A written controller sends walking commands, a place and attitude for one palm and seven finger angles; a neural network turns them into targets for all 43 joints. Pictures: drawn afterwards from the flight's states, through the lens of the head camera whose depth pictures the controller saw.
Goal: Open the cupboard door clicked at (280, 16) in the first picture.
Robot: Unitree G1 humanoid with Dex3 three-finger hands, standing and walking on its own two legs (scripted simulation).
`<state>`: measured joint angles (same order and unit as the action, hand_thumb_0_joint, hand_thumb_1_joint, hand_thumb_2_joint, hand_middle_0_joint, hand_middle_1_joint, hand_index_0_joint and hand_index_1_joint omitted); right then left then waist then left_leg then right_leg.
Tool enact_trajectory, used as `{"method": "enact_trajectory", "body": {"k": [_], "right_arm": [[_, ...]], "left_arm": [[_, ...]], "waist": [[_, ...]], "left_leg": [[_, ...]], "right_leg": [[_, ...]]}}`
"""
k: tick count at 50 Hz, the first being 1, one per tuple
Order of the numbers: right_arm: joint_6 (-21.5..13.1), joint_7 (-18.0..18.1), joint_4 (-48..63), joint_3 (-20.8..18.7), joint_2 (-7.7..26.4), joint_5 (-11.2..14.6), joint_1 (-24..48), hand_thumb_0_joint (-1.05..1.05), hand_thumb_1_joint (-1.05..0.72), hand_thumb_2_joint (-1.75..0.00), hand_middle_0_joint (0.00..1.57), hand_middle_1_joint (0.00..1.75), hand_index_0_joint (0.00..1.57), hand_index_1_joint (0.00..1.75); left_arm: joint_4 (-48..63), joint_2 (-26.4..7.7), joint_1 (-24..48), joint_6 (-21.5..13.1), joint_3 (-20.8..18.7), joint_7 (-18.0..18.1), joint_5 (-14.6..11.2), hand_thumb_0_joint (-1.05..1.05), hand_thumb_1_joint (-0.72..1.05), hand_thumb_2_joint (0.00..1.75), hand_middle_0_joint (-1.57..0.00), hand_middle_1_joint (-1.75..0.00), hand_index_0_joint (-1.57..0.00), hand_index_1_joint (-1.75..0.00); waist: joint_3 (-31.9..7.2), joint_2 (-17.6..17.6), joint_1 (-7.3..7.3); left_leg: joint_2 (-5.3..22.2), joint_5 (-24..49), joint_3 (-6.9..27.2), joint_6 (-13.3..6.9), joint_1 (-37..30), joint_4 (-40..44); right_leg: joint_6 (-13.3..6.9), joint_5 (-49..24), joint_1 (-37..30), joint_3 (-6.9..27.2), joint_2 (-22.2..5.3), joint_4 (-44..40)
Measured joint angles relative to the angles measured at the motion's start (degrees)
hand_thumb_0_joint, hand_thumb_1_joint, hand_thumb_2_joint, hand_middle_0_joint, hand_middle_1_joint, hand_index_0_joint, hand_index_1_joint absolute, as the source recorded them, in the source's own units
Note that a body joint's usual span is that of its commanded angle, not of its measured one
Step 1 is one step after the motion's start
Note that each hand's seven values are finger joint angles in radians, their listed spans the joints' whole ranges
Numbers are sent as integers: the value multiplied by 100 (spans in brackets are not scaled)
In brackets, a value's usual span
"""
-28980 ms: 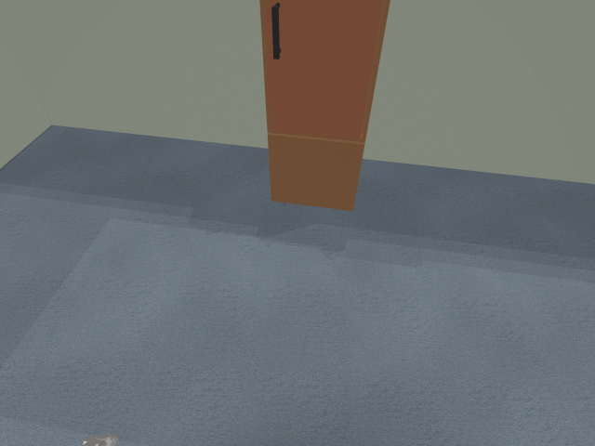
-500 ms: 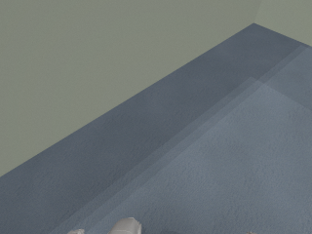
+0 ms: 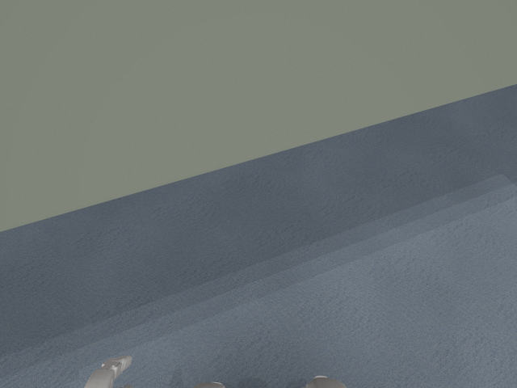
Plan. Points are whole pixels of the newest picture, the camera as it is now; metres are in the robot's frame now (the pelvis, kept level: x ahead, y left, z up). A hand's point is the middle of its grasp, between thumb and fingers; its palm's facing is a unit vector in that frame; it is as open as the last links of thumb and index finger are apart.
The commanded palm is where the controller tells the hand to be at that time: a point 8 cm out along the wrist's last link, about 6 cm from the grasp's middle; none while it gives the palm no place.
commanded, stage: turn to face it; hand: left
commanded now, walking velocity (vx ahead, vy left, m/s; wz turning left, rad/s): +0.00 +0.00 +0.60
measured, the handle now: out of the picture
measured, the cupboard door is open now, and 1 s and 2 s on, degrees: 52 52 52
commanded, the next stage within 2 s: none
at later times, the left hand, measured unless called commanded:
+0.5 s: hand out of the picture +0.00 +0.21 -0.18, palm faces +0.34 -0.91 -0.25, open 7.4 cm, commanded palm none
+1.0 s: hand out of the picture -0.04 +0.14 -0.16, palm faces +0.61 -0.76 -0.23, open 7.4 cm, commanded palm none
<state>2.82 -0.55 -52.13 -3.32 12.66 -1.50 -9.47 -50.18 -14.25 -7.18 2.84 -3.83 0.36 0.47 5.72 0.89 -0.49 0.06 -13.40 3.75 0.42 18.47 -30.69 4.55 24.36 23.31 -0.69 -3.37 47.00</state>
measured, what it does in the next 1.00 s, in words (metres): steps on the spot, turning left: right foot, then left foot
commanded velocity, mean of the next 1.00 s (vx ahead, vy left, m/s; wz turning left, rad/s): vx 0.00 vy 0.00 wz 0.60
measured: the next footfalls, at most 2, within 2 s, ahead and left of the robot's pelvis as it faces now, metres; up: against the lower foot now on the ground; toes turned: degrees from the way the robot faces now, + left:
right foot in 0.06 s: +0.05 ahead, -0.15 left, +0.00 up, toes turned +0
left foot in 0.40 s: +0.02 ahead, +0.11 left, +0.00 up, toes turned +20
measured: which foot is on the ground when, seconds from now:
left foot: down 0.00-0.06, up 0.08-0.38, down 0.40-0.72, up 0.74-1.00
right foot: up 0.00-0.04, down 0.06-0.40, up 0.42-0.70, down 0.72-1.00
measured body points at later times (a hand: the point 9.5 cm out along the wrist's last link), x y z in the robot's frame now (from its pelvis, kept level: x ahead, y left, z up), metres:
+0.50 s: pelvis +0.00 -0.02 -0.01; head +0.05 +0.02 +0.43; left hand -0.02 +0.25 -0.16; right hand +0.18 -0.24 -0.14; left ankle -0.02 +0.10 -0.73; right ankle +0.01 -0.16 -0.68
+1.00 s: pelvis +0.02 -0.05 +0.00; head +0.07 -0.02 +0.45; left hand -0.07 +0.18 -0.14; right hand +0.27 -0.20 -0.14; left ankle -0.05 +0.05 -0.71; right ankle +0.06 -0.16 -0.73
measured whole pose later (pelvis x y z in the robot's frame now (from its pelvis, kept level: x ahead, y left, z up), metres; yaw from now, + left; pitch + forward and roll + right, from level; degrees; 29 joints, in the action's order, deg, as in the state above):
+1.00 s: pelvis +0.02 -0.05 +0.00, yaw +38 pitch +0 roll +2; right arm 4.4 -2.0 -52.1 -4.3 13.6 -0.5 -6.1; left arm -50.8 -11.0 -12.5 0.5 -2.0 0.8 1.2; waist 6.7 -2.2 0.1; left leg 0.4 -24.3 -4.8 3.4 21.5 -43.4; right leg 0.9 19.8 11.9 -11.5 -8.4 32.0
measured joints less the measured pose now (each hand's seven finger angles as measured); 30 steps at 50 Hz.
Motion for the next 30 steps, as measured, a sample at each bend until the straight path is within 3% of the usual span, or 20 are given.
{"method": "enact_trajectory", "body": {"k": [3,4,6,8,10,13,17,19,20,22,25,27,30], "right_arm": [[69,-12,-13,-73,35,35,-154,1,-91,-90,20,30,21,30],[96,-15,-33,-110,77,53,-150,1,-91,-90,20,30,21,30],[166,-31,-72,-182,182,50,-132,1,-91,-90,20,30,20,30],[222,-56,-112,-224,239,46,-112,1,-91,-90,20,30,20,30],[237,-83,-124,-224,242,55,-95,1,-91,-90,20,30,20,30],[229,-117,-108,-193,197,79,-53,1,-91,-90,20,30,20,30],[179,-142,-51,-127,146,102,81,1,-91,-90,20,30,20,30],[119,-151,28,-96,149,97,136,1,-91,-90,20,30,20,30],[63,-160,102,-86,199,83,126,1,-91,-90,20,30,20,30],[-35,-113,148,-81,135,47,215,1,-91,-90,20,30,20,30],[-108,-18,195,-26,49,16,195,1,-91,-90,20,30,20,30],[-100,22,174,-2,30,11,158,0,-91,-90,20,30,20,30],[-67,28,119,9,29,-3,107,0,-91,-90,20,30,20,30]], "left_arm": [[149,-3,14,-119,28,1,3,1,91,90,-20,-30,-20,-29],[161,36,27,-173,28,22,32,1,91,90,-20,-30,-20,-29],[171,150,20,-201,95,53,54,1,91,90,-20,-30,-20,-29],[170,245,-56,-178,138,85,52,1,91,90,-20,-30,-20,-29],[133,303,-129,-166,169,99,55,1,91,90,-20,-30,-20,-30],[73,343,-207,-189,208,83,66,1,91,90,-20,-30,-20,-30],[5,316,-307,-214,206,43,80,1,90,90,-20,-30,-21,-30],[-29,263,-398,-189,170,19,54,1,90,90,-20,-30,-21,-30],[-25,252,-475,-155,147,3,33,1,90,90,-20,-30,-21,-30],[-92,103,-430,-10,92,15,23,1,90,90,-20,-30,-21,-30],[-215,-55,-286,115,-1,45,27,1,91,90,-20,-30,-20,-30],[-211,-99,-225,116,-37,28,22,1,91,90,-20,-30,-20,-29],[-139,-111,-181,83,-50,7,8,1,91,90,-19,-30,-20,-29]], "waist": [[-120,18,-56],[-105,53,-49],[-43,140,-103],[-25,130,-140],[-14,44,-178],[22,-134,-174],[83,-310,-62],[70,-347,-30],[-6,-261,-25],[41,-365,-9],[74,-380,22],[70,-326,52],[37,-203,65]], "left_leg": [[-95,-101,200,136,222,-282],[-118,-501,212,161,370,-630],[-167,-1249,79,172,766,-1872],[-129,-1310,-166,222,1057,-2967],[-30,-1249,-404,305,1111,-3311],[79,-1262,-680,379,872,-2734],[106,-1166,-884,343,374,-1473],[90,-653,-935,269,32,-660],[135,-272,-823,100,-78,-316],[47,-377,-719,-122,140,-615],[7,-406,-521,-140,192,-581],[-13,-248,-387,-79,122,-350],[-28,-74,-186,-47,43,-91]], "right_leg": [[-125,-543,-578,-47,75,-1332],[-232,-720,-571,-80,74,-1358],[-372,-646,-599,-245,6,-1210],[-411,-611,-747,-381,-85,-1323],[-413,-664,-907,-514,-184,-1514],[-398,-717,-1065,-723,-347,-1687],[-324,-590,-1060,-999,-533,-1521],[-252,-406,-951,-1132,-621,-1206],[-197,-283,-788,-1196,-607,-905],[-56,513,-319,-810,-558,143],[10,540,260,-331,-294,1348],[24,288,416,-184,-195,1497],[7,165,334,-86,-89,981]]}}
